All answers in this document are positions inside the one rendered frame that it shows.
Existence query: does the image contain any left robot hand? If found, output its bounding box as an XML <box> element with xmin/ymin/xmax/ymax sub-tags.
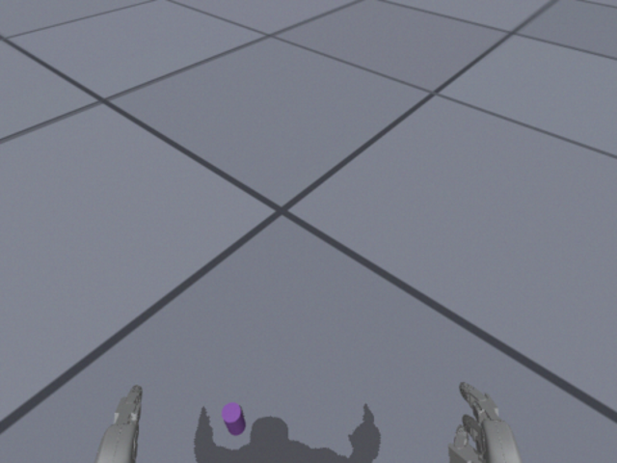
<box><xmin>94</xmin><ymin>385</ymin><xmax>142</xmax><ymax>463</ymax></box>

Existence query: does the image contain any can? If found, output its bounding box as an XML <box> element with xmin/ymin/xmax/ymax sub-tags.
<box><xmin>222</xmin><ymin>402</ymin><xmax>246</xmax><ymax>436</ymax></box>

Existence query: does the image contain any right robot hand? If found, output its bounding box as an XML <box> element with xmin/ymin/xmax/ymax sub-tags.
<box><xmin>448</xmin><ymin>382</ymin><xmax>523</xmax><ymax>463</ymax></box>

